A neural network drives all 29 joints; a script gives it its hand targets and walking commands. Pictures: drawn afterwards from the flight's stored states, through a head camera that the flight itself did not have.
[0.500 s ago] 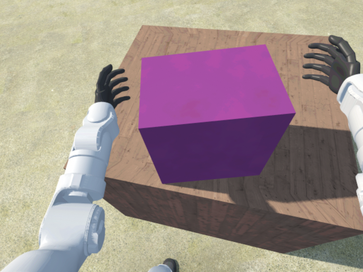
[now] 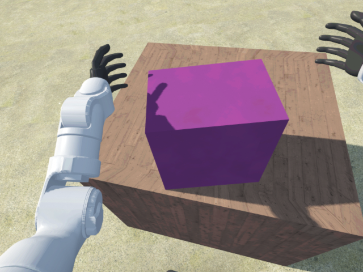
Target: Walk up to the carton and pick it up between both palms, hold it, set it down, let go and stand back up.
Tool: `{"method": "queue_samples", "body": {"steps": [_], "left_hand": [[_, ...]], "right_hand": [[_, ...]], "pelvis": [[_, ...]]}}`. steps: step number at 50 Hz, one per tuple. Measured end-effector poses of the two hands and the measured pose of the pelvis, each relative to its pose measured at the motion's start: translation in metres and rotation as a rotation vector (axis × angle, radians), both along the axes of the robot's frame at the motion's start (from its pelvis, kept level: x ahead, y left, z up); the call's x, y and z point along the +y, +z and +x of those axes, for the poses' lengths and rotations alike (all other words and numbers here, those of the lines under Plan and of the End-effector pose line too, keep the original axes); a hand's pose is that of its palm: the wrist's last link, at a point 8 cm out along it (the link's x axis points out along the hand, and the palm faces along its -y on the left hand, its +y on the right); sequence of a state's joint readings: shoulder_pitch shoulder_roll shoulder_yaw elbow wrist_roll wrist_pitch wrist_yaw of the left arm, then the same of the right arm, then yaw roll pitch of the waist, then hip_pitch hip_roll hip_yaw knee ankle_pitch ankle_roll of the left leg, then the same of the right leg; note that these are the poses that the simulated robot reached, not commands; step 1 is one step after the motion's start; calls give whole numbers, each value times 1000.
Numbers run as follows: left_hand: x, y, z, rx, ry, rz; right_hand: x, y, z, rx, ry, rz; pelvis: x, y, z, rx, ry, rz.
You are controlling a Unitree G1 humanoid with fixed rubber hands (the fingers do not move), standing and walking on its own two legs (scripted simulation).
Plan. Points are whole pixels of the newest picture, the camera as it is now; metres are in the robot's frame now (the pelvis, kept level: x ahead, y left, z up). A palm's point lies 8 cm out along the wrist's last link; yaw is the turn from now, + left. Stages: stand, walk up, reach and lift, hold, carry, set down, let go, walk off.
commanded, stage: set down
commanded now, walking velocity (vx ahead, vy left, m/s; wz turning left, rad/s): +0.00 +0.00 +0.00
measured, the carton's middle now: (208, 131) +0.45 +0.05 +0.01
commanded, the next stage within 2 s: none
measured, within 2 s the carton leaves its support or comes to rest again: neither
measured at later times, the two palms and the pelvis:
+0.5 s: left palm (101, 111) +0.36 +0.26 +0.15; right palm (354, 96) +0.46 -0.23 +0.15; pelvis +0.00 +0.01 +0.00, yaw +0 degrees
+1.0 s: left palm (109, 141) +0.32 +0.24 +0.10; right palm (362, 134) +0.41 -0.26 +0.10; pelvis +0.00 +0.00 +0.00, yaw +0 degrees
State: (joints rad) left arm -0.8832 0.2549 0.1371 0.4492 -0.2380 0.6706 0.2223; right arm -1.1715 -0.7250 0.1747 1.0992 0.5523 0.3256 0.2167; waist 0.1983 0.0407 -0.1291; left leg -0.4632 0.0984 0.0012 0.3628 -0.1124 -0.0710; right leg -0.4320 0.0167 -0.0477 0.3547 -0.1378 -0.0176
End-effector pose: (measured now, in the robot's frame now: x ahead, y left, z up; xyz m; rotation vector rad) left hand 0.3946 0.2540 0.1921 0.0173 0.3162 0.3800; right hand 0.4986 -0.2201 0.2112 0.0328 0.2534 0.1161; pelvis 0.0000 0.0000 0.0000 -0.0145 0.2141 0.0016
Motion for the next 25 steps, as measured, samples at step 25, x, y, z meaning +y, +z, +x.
{"method": "queue_samples", "body": {"steps": [25], "left_hand": [[2, -42, -35, 13, -24, 3]], "right_hand": [[-10, -62, -34, 22, 20, -46]], "pelvis": [[8, 2, 0, -19, 6, 4]]}}
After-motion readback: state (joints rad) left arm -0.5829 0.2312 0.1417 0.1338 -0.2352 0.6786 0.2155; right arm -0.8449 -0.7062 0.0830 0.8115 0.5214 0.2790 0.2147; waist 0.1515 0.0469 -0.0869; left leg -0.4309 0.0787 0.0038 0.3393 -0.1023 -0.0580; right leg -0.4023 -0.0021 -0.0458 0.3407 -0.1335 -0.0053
